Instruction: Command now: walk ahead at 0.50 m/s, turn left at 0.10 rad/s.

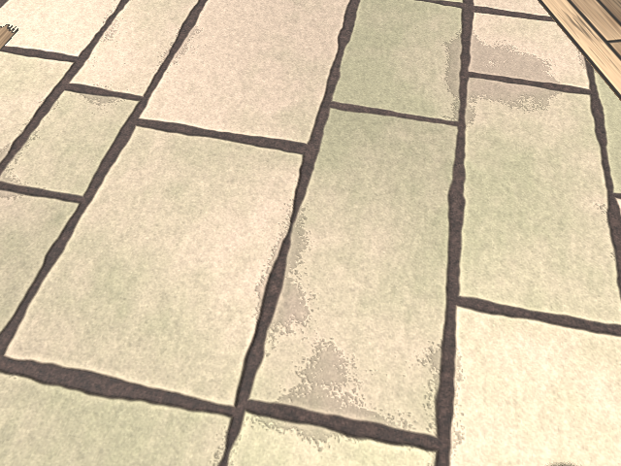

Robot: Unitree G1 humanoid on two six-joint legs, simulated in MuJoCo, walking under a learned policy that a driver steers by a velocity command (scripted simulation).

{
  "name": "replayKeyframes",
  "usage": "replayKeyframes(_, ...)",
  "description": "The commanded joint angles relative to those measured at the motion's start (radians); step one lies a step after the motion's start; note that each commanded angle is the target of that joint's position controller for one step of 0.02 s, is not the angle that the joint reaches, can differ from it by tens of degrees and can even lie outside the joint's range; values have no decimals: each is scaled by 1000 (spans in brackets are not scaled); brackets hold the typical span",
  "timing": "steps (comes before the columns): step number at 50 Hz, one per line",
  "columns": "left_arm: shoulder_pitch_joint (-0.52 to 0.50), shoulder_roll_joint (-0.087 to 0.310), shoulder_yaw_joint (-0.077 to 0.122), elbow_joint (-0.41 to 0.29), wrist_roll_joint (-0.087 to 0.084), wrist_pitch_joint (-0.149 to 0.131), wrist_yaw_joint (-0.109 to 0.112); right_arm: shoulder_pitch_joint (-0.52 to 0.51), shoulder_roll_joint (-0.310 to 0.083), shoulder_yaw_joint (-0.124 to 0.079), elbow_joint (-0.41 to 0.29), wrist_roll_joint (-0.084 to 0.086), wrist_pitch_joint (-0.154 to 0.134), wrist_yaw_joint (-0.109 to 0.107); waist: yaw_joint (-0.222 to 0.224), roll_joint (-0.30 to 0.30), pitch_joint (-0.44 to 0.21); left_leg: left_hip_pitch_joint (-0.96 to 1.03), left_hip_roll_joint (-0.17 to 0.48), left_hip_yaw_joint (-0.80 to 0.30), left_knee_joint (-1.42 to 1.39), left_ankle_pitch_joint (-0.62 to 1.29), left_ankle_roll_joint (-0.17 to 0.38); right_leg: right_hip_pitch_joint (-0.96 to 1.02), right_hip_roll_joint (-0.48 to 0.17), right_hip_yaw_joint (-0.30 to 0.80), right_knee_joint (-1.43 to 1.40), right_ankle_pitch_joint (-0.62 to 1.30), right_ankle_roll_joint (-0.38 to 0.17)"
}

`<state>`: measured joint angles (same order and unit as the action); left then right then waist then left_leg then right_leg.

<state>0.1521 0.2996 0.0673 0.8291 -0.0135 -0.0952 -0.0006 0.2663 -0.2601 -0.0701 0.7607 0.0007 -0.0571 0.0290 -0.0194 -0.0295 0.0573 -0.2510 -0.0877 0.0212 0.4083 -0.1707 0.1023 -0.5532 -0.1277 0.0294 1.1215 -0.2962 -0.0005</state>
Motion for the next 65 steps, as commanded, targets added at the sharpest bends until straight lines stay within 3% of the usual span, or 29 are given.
replayKeyframes(1, 47, 71, 17, -24, 6, 18, 2, -18, -143, -32, -55, -4, -34, -15, 28, 69, -82, 105, 282, -211, -234, 317, 163, -94, -42, 16, -85, 127, 22)
replayKeyframes(7, -92, 40, 0, -56, -8, 11, -18, 23, -149, -26, -6, -12, -39, -32, -37, 83, -12, 143, 250, -39, -294, 231, 83, -107, 6, -7, -416, 457, 11)
replayKeyframes(13, -188, 31, -11, -116, -10, 3, -57, 73, -157, -33, 50, -3, -16, -40, -69, 72, 35, 367, 329, 30, -226, 385, 65, -186, 61, -31, -558, 363, -42)
replayKeyframes(16, -111, 71, 8, -124, -5, 8, -70, 37, -196, -42, 39, 1, 6, -58, -6, 126, -49, 427, 335, 71, -40, 871, 30, -49, 139, -113, -548, 198, -94)
replayKeyframes(18, 137, 156, 53, -78, -4, 16, -58, 6, -206, -39, 25, 3, 21, -72, 132, 109, -188, 306, 286, 121, 319, 956, -23, 311, 196, -114, -600, 224, -155)
replayKeyframes(19, 279, 241, 75, -63, -3, 27, -37, 32, -162, -19, 2, -20, 9, -74, 168, -43, -308, 52, 223, 131, 647, 554, -62, 620, 6, 175, -595, 257, -231)
replayKeyframes(20, 250, 257, 75, -82, -15, 21, -39, 120, -45, 18, -26, -24, -23, -49, 71, -262, -413, -381, -21, -1, 998, -367, -134, 941, -215, 758, -734, 99, -450)
replayKeyframes(21, 259, 185, 55, -80, -13, 23, -38, 37, -140, 2, -32, 10, -65, -27, 139, -130, -420, -496, 45, -168, 1047, -361, -99, 964, -189, 750, -804, -7, -405)
replayKeyframes(22, 225, 143, 45, -91, -7, 22, -32, -50, -163, -1, -64, 42, -85, -17, 142, -75, -290, -539, 94, -152, 1002, -288, -79, 855, -156, 596, -813, 6, -357)
replayKeyframes(23, 163, 132, 40, -103, -3, 18, -33, -86, -147, 3, -74, 30, -95, -20, 95, 43, -176, -516, 137, -135, 893, -227, -74, 681, -115, 492, -831, 106, -327)
replayKeyframes(24, 111, 99, 30, -117, -2, 16, -30, -102, -160, -8, -72, 1, -91, -28, 63, 64, -130, -458, 167, -127, 796, -193, -84, 564, -81, 419, -847, 207, -310)
replayKeyframes(28, 76, 107, 25, -140, 9, 16, -12, -37, -118, -3, -67, -13, -47, -32, 2, 0, -86, -351, 200, -82, 623, -124, -144, 348, -36, 273, -912, 421, -315)
replayKeyframes(33, 144, 133, 29, -110, -1, 20, 2, -202, -72, 20, -105, -8, -47, -28, 79, -30, -61, -267, 161, -39, 253, 253, -163, 292, 41, 130, -917, 362, -231)
replayKeyframes(37, 206, 136, 28, -79, -5, 28, -1, -288, -94, 14, -134, 7, -60, -12, 118, -43, -38, -297, 140, -51, 131, 275, -132, 414, -21, 192, -871, 285, -218)
replayKeyframes(40, 218, 147, 32, -65, -2, 40, 4, -271, -119, 5, -142, 5, -70, -1, 92, -63, -35, -298, 129, -53, 87, 154, -86, 523, -77, 243, -803, 362, -196)
replayKeyframes(42, 188, 141, 30, -71, -1, 47, 6, -127, -156, -17, -105, 2, -75, -5, 6, -64, -104, -101, 93, -14, 41, 129, -38, 528, -33, 207, -650, 601, -161)
replayKeyframes(43, 178, 107, 14, -85, 9, 47, 6, 24, -202, -33, -78, -9, -77, -10, -63, -30, -232, 145, 178, -90, 86, 176, 17, 432, 20, 160, -441, 575, -128)
replayKeyframes(44, 284, 38, -8, -102, 12, 31, 6, 156, -291, -56, -59, -21, -72, -12, -62, 167, -394, 528, 394, -442, 86, 100, 156, 107, 160, 72, -78, 255, -56)
replayKeyframes(45, 308, 35, -15, -95, -3, 18, 2, 214, -253, -51, -24, 3, -60, -5, -70, 343, -443, 634, 488, -764, -67, -119, 228, -121, 220, 95, 118, -273, -29)
replayKeyframes(46, 222, 125, 5, -110, -19, 11, -3, 162, -186, -29, -34, 17, -56, -6, -87, 214, -294, 538, 460, -700, -101, -282, 180, -225, 154, 133, 192, -239, -38)
replayKeyframes(47, 129, 130, 6, -133, -20, 9, -4, 78, -160, -17, -53, 5, -48, -10, -72, 135, -173, 386, 425, -557, -113, -159, 147, -226, 109, 88, 178, -158, -37)
replayKeyframes(48, 87, 118, 7, -142, -3, 11, -2, 12, -139, -7, -59, -9, -44, -7, -39, 77, -88, 239, 384, -444, -128, 73, 136, -190, 79, 62, 117, -106, -28)
replayKeyframes(49, 99, 113, 13, -137, 12, 17, 1, -26, -117, 2, -64, -14, -48, -6, -4, 83, -77, 161, 354, -360, -129, 292, 126, -126, 51, 60, 58, -79, -17)
replayKeyframes(51, 165, 69, 7, -117, 14, 35, 4, -49, -106, 7, -51, -15, -54, -2, 39, 114, -103, 84, 312, -240, -133, 582, 126, -16, 47, 40, -23, -67, 11)
replayKeyframes(54, 145, 25, -8, -121, 19, 48, 12, -71, -141, -1, -28, -11, -47, -15, 54, 121, -126, 47, 283, -122, -141, 745, 128, 40, 53, 12, -217, 50, 39)
replayKeyframes(60, 6, 34, -7, -141, 18, 48, 4, -13, -156, -2, 34, -1, -9, -29, -7, 119, -139, 108, 271, -84, -116, 613, 93, 133, 88, 2, -500, 277, 26)
replayKeyframes(63, 0, 47, 1, -145, 26, 43, 0, -35, -152, 0, 52, 11, 5, -31, 14, 113, -125, 131, 278, -115, -35, 519, 70, 185, 102, -4, -619, 266, -11)
replayKeyframes(64, 30, 56, 6, -132, 32, 40, 1, -31, -139, 5, 60, 15, 7, -32, 32, 95, -132, 121, 250, -115, 12, 452, 41, 262, 107, -6, -707, 367, -32)
replayKeyframes(65, 52, 106, 18, -129, 40, 37, 9, 9, -117, 12, 66, -1, 1, -33, 21, 39, -166, 81, 198, -95, 73, 354, -7, 381, 37, 63, -705, 680, -61)
